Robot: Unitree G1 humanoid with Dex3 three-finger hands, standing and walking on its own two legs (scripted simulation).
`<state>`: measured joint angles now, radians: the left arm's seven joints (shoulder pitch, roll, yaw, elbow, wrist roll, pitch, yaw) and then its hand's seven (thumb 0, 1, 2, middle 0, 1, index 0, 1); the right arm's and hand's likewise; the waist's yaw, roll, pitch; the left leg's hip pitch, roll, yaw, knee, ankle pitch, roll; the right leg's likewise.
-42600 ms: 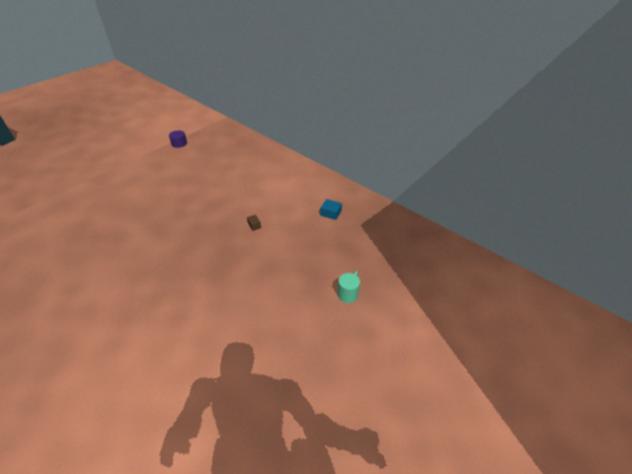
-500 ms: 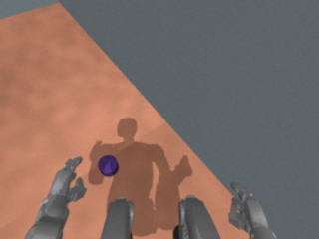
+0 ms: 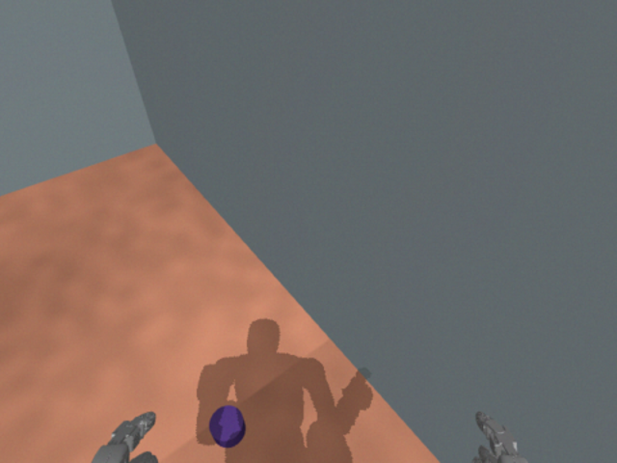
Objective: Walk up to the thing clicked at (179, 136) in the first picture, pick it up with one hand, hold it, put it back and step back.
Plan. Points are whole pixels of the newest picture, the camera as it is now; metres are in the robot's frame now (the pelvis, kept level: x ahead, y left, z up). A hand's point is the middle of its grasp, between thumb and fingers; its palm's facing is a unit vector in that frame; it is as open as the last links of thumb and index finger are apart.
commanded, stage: home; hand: left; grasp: from above
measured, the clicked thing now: (227, 426) +0.43 +0.21 -0.68
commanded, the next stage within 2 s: stand in 2.00 s
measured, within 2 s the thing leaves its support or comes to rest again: neither
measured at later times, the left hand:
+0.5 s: hand out of the picture +0.17 +0.18 -0.04, palm faces +0.06 -0.98 -0.20, open 7.4 cm
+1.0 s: hand out of the picture +0.16 +0.18 -0.04, palm faces +0.05 -0.98 -0.20, open 7.4 cm
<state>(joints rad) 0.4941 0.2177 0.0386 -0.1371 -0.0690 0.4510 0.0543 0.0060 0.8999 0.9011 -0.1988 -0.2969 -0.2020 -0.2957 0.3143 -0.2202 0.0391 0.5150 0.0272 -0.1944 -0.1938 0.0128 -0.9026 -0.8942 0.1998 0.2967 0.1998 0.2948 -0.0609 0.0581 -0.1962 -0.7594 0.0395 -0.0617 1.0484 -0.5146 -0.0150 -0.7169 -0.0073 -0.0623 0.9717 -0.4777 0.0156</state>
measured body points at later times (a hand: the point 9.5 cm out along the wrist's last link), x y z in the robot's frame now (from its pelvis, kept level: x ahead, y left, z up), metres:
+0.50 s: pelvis +0.00 +0.00 +0.01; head +0.02 +0.01 +0.46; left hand +0.16 +0.24 -0.02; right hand +0.17 -0.23 -0.06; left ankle +0.00 +0.12 -0.67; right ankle +0.00 -0.13 -0.67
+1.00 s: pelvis -0.01 +0.00 +0.01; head +0.01 +0.01 +0.46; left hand +0.15 +0.23 -0.03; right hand +0.15 -0.24 -0.05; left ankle +0.00 +0.12 -0.67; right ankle +0.00 -0.13 -0.67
